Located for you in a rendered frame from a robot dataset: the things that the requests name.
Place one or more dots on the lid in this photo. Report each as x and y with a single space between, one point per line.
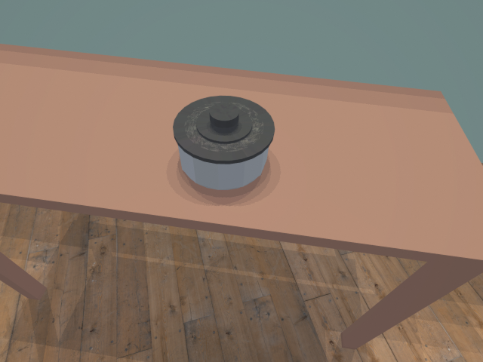
250 137

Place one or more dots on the table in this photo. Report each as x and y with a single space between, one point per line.
368 168

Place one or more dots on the knob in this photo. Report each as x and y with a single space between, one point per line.
224 115

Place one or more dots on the pot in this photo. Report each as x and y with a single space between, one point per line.
222 176

